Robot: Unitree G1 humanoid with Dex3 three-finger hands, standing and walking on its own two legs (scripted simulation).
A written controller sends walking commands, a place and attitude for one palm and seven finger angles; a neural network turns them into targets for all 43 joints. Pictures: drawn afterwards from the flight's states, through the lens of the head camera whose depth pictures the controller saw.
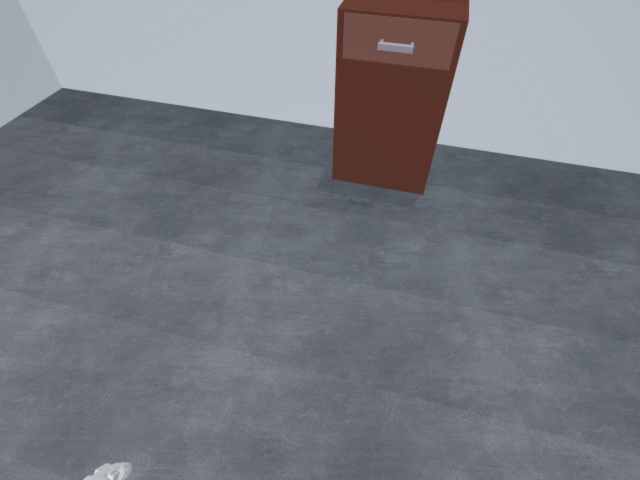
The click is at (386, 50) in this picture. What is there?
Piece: drawer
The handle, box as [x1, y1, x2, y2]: [377, 39, 413, 53]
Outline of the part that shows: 378,42 377,49 411,53 413,48 413,42 411,42 410,45 384,42 383,39 381,39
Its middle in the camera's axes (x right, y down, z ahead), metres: +0.27 -0.70 +1.41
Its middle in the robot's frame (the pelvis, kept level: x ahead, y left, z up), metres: +1.53 -0.20 -0.08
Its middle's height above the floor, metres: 0.69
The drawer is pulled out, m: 0.00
